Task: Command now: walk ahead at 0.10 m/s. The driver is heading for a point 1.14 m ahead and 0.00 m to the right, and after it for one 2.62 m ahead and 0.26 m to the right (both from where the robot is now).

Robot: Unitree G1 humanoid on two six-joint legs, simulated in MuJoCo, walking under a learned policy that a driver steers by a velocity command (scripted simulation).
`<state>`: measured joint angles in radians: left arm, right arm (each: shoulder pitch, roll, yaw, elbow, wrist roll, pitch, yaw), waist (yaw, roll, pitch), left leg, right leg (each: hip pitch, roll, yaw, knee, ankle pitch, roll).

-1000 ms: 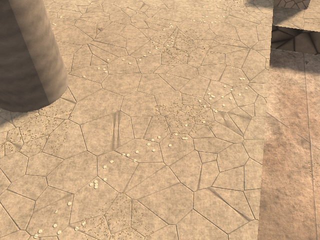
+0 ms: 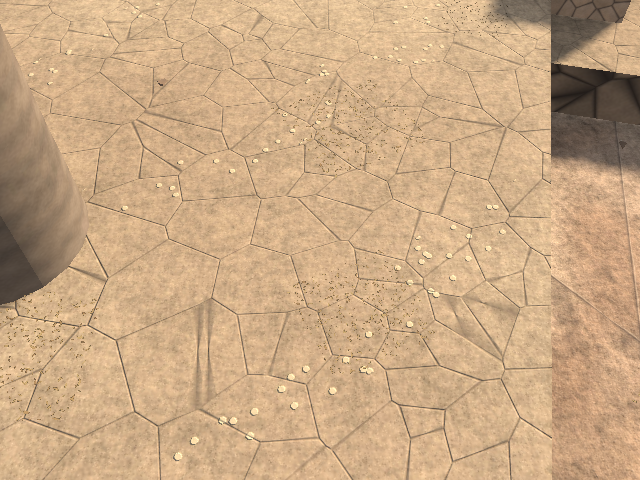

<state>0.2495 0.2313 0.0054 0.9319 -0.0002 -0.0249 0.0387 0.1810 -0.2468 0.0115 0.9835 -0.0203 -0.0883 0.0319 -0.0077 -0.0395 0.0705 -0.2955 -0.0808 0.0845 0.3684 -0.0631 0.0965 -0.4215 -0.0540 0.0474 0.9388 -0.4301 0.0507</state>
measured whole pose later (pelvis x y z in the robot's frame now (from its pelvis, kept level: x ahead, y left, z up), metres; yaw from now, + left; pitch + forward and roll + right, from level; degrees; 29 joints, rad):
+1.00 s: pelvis +0.14 -0.03 +0.01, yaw +1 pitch +1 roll +1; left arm 0.24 0.20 0.07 1.03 -0.03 -0.08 0.01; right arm 0.35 -0.26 -0.03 1.12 0.02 -0.06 -0.02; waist -0.05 0.03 -0.02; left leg -0.10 -0.02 0.04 0.34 -0.26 0.04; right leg -0.40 -0.06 -0.05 0.73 -0.35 -0.03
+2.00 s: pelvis +0.64 -0.02 +0.01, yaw +1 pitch +1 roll +2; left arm 0.06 0.24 0.06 0.87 -0.01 -0.08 0.00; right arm 0.36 -0.21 -0.03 1.07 0.00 -0.08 0.00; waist -0.07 -0.05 0.00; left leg -0.02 -0.07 0.07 0.21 -0.22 0.05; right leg -0.69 -0.14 0.02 0.71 0.04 -0.02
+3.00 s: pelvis +0.85 -0.04 +0.00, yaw +1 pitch -1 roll +0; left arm 0.16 0.21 0.04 1.06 -0.01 0.01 0.03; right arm 0.23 -0.17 -0.03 1.13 -0.01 -0.01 -0.04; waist 0.00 0.00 0.03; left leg -0.16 0.03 0.01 0.47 -0.30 -0.02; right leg -0.23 0.00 -0.06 0.47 -0.23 -0.03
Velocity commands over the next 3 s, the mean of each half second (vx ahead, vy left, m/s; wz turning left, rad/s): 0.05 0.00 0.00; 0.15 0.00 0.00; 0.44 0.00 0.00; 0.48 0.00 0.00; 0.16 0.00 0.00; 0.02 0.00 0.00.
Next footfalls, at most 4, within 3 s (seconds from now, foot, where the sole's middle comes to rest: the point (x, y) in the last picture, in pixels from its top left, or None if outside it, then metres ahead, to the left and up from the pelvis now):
0.12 right None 0.11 -0.13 -0.77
1.08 right None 0.24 -0.17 -0.77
1.60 left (290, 414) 0.61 0.08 -0.77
2.12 right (386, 298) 0.90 -0.15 -0.77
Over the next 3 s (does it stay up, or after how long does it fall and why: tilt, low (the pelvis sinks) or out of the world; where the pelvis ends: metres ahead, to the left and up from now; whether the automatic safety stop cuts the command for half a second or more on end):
stays up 0.85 -0.04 0.00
